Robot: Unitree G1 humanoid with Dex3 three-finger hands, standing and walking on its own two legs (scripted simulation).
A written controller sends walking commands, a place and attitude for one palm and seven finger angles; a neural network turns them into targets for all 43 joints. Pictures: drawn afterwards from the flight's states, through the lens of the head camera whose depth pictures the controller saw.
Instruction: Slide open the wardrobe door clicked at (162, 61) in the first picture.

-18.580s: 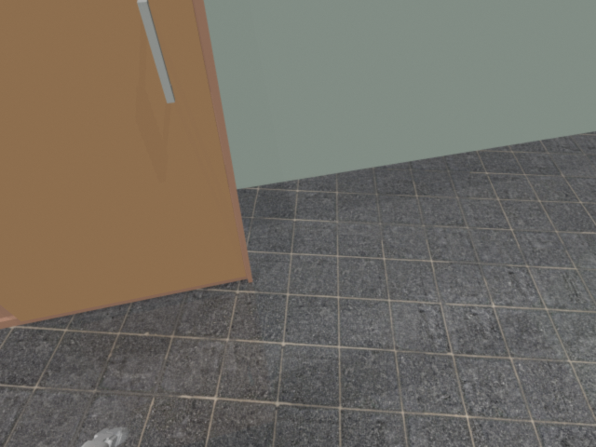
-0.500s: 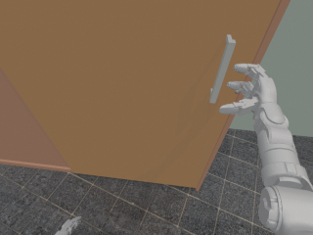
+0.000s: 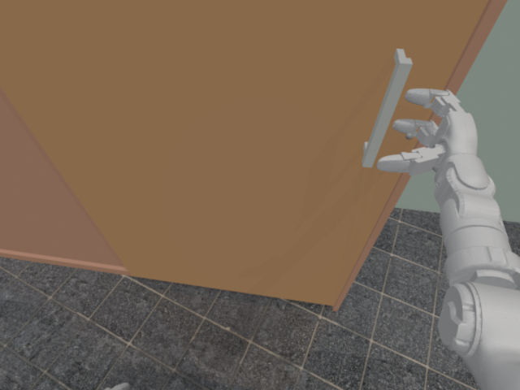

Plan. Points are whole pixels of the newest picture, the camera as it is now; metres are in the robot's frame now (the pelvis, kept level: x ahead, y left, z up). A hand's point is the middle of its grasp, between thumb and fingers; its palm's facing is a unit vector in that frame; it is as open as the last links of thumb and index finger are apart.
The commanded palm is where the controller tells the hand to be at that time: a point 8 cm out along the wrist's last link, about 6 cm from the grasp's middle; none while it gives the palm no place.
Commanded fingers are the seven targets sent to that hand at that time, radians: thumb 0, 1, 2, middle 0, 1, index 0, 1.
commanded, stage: feel for the door with the fingertips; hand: right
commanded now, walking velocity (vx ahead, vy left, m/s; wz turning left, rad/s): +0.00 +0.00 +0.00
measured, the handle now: (382, 113) +0.52 -0.13 +0.17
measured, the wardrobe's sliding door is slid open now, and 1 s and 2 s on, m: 0.00 0.00 0.00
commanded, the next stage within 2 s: slide the fingers in behind the handle in 0.20 s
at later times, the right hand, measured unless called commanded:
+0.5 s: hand (405, 132) +0.47 -0.15 +0.18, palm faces +0.02 +1.00 +0.02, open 13.9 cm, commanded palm +0.44 -0.21 +0.17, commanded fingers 0.00 0.50 -0.30 0.30 1.20 0.30 1.20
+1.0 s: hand (389, 132) +0.47 -0.13 +0.17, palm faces +0.03 +1.00 +0.00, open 14.0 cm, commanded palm +0.44 -0.18 +0.17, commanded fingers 0.00 0.50 -0.30 0.30 1.20 0.30 1.20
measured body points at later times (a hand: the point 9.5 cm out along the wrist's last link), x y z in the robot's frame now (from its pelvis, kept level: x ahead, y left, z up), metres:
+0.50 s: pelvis +0.00 -0.01 +0.00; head +0.02 -0.01 +0.45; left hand +0.06 +0.25 -0.12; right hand +0.46 -0.21 +0.18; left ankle +0.00 +0.11 -0.73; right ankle -0.01 -0.11 -0.73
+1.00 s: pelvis -0.01 -0.01 +0.00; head +0.02 -0.01 +0.45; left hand +0.07 +0.25 -0.11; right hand +0.46 -0.18 +0.18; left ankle +0.00 +0.11 -0.73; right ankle -0.01 -0.11 -0.73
